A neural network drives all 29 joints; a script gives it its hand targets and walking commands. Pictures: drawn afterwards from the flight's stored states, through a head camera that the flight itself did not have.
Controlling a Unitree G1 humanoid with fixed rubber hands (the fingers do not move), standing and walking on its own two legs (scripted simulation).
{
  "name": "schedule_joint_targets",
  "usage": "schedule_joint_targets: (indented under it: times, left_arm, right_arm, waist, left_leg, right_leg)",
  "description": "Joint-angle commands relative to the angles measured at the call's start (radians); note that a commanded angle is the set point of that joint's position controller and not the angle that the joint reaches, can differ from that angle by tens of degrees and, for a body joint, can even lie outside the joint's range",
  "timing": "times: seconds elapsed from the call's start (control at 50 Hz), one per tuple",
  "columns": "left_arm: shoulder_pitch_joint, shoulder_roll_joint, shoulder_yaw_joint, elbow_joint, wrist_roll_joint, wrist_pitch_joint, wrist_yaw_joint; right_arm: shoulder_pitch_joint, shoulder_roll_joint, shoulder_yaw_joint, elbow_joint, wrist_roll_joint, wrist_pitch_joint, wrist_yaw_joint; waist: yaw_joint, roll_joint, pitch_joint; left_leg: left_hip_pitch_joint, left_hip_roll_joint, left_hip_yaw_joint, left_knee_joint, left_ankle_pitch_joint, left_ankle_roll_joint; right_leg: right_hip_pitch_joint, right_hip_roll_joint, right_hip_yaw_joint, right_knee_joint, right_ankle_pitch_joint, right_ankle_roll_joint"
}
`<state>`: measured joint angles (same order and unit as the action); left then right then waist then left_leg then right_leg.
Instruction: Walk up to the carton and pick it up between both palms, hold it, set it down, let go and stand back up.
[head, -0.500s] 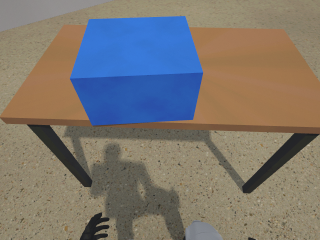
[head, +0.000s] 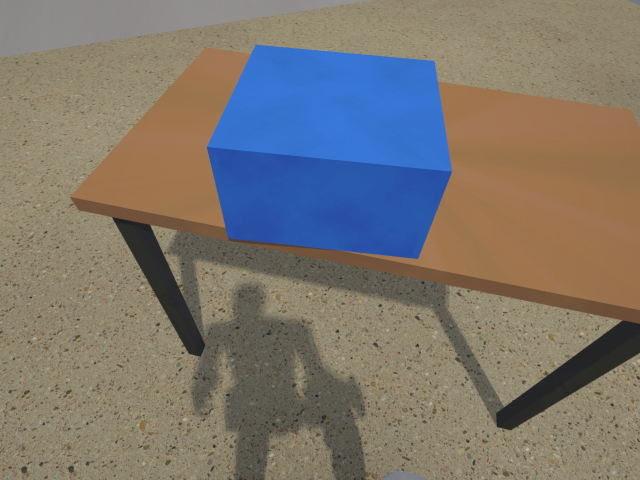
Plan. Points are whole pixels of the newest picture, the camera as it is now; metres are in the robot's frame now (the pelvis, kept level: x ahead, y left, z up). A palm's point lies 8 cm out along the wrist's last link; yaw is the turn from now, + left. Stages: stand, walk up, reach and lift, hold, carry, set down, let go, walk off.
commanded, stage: walk up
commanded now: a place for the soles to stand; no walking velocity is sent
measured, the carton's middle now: (333, 147) +0.60 -0.01 +0.07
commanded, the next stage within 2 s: none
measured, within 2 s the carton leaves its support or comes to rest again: neither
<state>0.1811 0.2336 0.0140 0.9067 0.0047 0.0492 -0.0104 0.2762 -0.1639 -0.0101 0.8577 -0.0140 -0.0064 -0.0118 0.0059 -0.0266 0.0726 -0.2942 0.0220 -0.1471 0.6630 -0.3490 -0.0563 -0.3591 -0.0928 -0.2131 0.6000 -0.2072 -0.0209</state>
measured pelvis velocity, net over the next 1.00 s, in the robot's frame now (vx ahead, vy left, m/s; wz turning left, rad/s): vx -0.02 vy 0.00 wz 0.11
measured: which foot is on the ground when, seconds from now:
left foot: down 0.00-1.00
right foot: down 0.00-1.00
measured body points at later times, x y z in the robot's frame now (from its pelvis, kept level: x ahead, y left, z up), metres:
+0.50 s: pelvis -0.01 -0.01 +0.00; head +0.00 +0.03 +0.45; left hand +0.04 +0.25 -0.16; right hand +0.07 -0.24 -0.13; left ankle +0.01 +0.16 -0.72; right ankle +0.07 -0.12 -0.72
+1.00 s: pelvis -0.02 +0.00 -0.01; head +0.00 +0.04 +0.44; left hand +0.04 +0.26 -0.17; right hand +0.04 -0.24 -0.13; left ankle +0.01 +0.16 -0.72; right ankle +0.07 -0.11 -0.72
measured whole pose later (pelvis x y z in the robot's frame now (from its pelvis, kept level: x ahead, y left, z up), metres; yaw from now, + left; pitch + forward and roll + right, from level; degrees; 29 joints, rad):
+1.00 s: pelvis -0.02 +0.00 -0.01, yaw +6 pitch -2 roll -3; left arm 0.15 0.28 0.04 0.95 0.00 0.10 -0.02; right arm 0.31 -0.15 -0.01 0.90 -0.01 0.01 -0.04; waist -0.02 -0.05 0.08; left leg -0.37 0.01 -0.24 0.75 -0.34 -0.08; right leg -0.38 -0.07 -0.25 0.66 -0.31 -0.02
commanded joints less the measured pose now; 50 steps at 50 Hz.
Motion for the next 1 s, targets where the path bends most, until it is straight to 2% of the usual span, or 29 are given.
schedule_joint_targets:
  times: [0.0, 0.2, 0.28, 0.34, 0.46, 0.5, 0.56, 0.62, 0.68, 0.7, 0.74, 0.78, 0.82, 0.84, 0.86, 0.88, 0.9, 0.92, 0.94, 0.96, 0.98]
  left_arm:
    - [-0.037, 0.134, 0.027, -0.082, -0.001, -0.025, 0.004]
    - [-0.004, 0.155, 0.034, -0.044, -0.005, -0.006, 0.003]
    - [-0.002, 0.156, 0.033, -0.035, -0.005, -0.005, 0.003]
    - [-0.007, 0.162, 0.036, -0.032, -0.005, -0.003, 0.005]
    - [-0.016, 0.178, 0.043, -0.027, -0.002, 0.007, 0.004]
    - [-0.019, 0.182, 0.045, -0.026, -0.003, 0.010, 0.004]
    - [-0.016, 0.167, 0.040, -0.025, -0.005, 0.013, 0.002]
    - [-0.006, 0.163, 0.042, -0.022, -0.005, 0.009, 0.001]
    - [-0.003, 0.178, 0.044, -0.020, -0.001, 0.003, 0.002]
    - [-0.011, 0.187, 0.047, -0.018, 0.000, 0.004, 0.004]
    - [-0.034, 0.204, 0.050, -0.022, 0.002, 0.007, 0.008]
    - [-0.075, 0.215, 0.054, -0.031, 0.002, 0.015, 0.012]
    - [-0.101, 0.203, 0.053, -0.037, 0.002, 0.027, 0.009]
    - [-0.106, 0.198, 0.053, -0.037, 0.002, 0.034, 0.007]
    - [-0.107, 0.194, 0.052, -0.039, 0.002, 0.041, 0.005]
    - [-0.098, 0.190, 0.052, -0.036, 0.000, 0.048, 0.001]
    - [-0.057, 0.169, 0.047, -0.032, -0.003, 0.055, -0.002]
    - [-0.019, 0.147, 0.044, -0.032, -0.001, 0.055, -0.006]
    - [0.008, 0.135, 0.043, -0.034, 0.000, 0.045, -0.007]
    - [0.041, 0.135, 0.045, -0.024, -0.001, 0.026, -0.006]
    - [0.057, 0.137, 0.044, -0.015, -0.002, 0.007, -0.001]
  right_arm:
    - [0.042, -0.153, -0.039, -0.068, 0.001, -0.028, -0.010]
    - [0.037, -0.171, -0.039, -0.046, 0.003, -0.029, -0.019]
    - [0.036, -0.169, -0.036, -0.038, 0.004, -0.032, -0.023]
    - [0.034, -0.168, -0.034, -0.039, 0.003, -0.031, -0.025]
    - [0.045, -0.171, -0.036, -0.036, 0.000, -0.032, -0.028]
    - [0.045, -0.172, -0.035, -0.037, -0.001, -0.032, -0.032]
    - [0.035, -0.188, -0.037, -0.039, 0.001, -0.031, -0.031]
    - [0.023, -0.195, -0.038, -0.041, 0.003, -0.031, -0.032]
    - [0.021, -0.178, -0.036, -0.042, 0.004, -0.029, -0.031]
    - [0.035, -0.171, -0.035, -0.041, 0.003, -0.028, -0.031]
    - [0.061, -0.165, -0.036, -0.031, -0.002, -0.027, -0.032]
    - [0.096, -0.154, -0.040, -0.022, -0.009, -0.025, -0.036]
    - [0.132, -0.147, -0.042, -0.015, -0.015, -0.020, -0.041]
    - [0.147, -0.144, -0.043, -0.012, -0.017, -0.018, -0.044]
    - [0.155, -0.156, -0.044, -0.014, -0.019, -0.016, -0.043]
    - [0.130, -0.178, -0.047, -0.023, -0.019, -0.016, -0.044]
    - [0.095, -0.220, -0.053, -0.032, -0.013, -0.016, -0.044]
    - [0.046, -0.261, -0.061, -0.043, -0.002, -0.015, -0.045]
    - [-0.018, -0.288, -0.063, -0.061, 0.007, -0.008, -0.047]
    - [-0.059, -0.286, -0.062, -0.069, 0.013, -0.003, -0.047]
    - [-0.076, -0.271, -0.061, -0.067, 0.016, 0.000, -0.039]
  waist:
    - [-0.010, 0.037, -0.086]
    - [-0.004, 0.063, -0.072]
    - [-0.004, 0.093, -0.077]
    - [-0.007, 0.061, -0.070]
    - [-0.010, 0.059, -0.080]
    - [-0.010, 0.060, -0.065]
    - [-0.004, 0.112, -0.075]
    - [0.008, 0.114, -0.077]
    - [0.007, 0.090, -0.087]
    - [-0.002, 0.047, -0.090]
    - [-0.016, 0.006, -0.087]
    - [-0.037, -0.027, -0.090]
    - [-0.054, -0.041, -0.080]
    - [-0.061, -0.042, -0.058]
    - [-0.066, -0.024, -0.042]
    - [-0.055, 0.040, 0.002]
    - [-0.035, 0.168, 0.037]
    - [-0.002, 0.284, 0.052]
    - [0.028, 0.318, 0.040]
    - [0.048, 0.311, 0.003]
    - [0.050, 0.300, -0.042]
  left_leg:
    - [-0.142, 0.032, -0.067, -0.147, 0.050, 0.113]
    - [-0.226, 0.027, -0.127, -0.179, -0.007, 0.117]
    - [-0.237, 0.025, -0.140, -0.177, 0.013, 0.118]
    - [-0.252, 0.015, -0.128, -0.155, 0.007, 0.114]
    - [-0.247, 0.004, -0.104, -0.128, 0.024, 0.108]
    - [-0.261, 0.007, -0.115, -0.139, 0.020, 0.108]
    - [-0.293, 0.021, -0.171, -0.182, 0.000, 0.117]
    - [-0.327, 0.024, -0.206, -0.197, -0.006, 0.118]
    - [-0.303, -0.001, -0.142, -0.134, 0.010, 0.107]
    - [-0.288, -0.009, -0.115, -0.106, 0.012, 0.102]
    - [-0.243, -0.027, -0.046, -0.025, 0.011, 0.096]
    - [-0.180, -0.036, 0.017, 0.081, -0.055, 0.092]
    - [-0.132, -0.029, 0.044, 0.105, -0.083, 0.100]
    - [-0.123, -0.027, 0.039, 0.080, -0.075, 0.104]
    - [-0.136, -0.023, 0.016, 0.022, -0.070, 0.107]
    - [-0.200, 0.003, -0.064, -0.095, -0.096, 0.113]
    - [-0.317, 0.062, -0.233, -0.276, -0.195, 0.132]
    - [-0.403, 0.113, -0.424, -0.381, -0.263, 0.163]
    - [-0.412, 0.122, -0.455, -0.393, -0.211, 0.172]
    - [-0.385, 0.108, -0.402, -0.356, -0.129, 0.159]
    - [-0.355, 0.085, -0.337, -0.327, -0.105, 0.138]
  right_leg:
    - [0.163, -0.111, 0.195, -0.216, -0.235, -0.056]
    - [0.195, -0.103, 0.162, -0.206, -0.275, -0.045]
    - [0.212, -0.106, 0.155, -0.199, -0.256, -0.045]
    - [0.211, -0.118, 0.156, -0.217, -0.274, -0.050]
    - [0.210, -0.143, 0.143, -0.227, -0.307, -0.058]
    - [0.208, -0.137, 0.133, -0.220, -0.316, -0.053]
    - [0.239, -0.104, 0.122, -0.172, -0.279, -0.040]
    - [0.279, -0.089, 0.125, -0.153, -0.250, -0.037]
    - [0.264, -0.135, 0.151, -0.210, -0.282, -0.050]
    - [0.255, -0.156, 0.153, -0.232, -0.303, -0.059]
    - [0.214, -0.207, 0.163, -0.280, -0.329, -0.078]
    - [0.139, -0.245, 0.147, -0.300, -0.335, -0.102]
    - [0.069, -0.243, 0.117, -0.285, -0.365, -0.108]
    - [0.040, -0.224, 0.100, -0.273, -0.396, -0.096]
    - [0.034, -0.197, 0.086, -0.240, -0.428, -0.078]
    - [0.050, -0.146, 0.063, -0.173, -0.433, -0.053]
    - [0.093, -0.046, 0.030, -0.046, -0.421, -0.017]
    - [0.155, 0.029, 0.067, 0.076, -0.329, -0.002]
    - [0.195, 0.043, 0.109, 0.066, -0.276, -0.007]
    - [0.235, 0.032, 0.128, 0.008, -0.216, -0.012]
    - [0.270, 0.018, 0.135, -0.033, -0.163, -0.017]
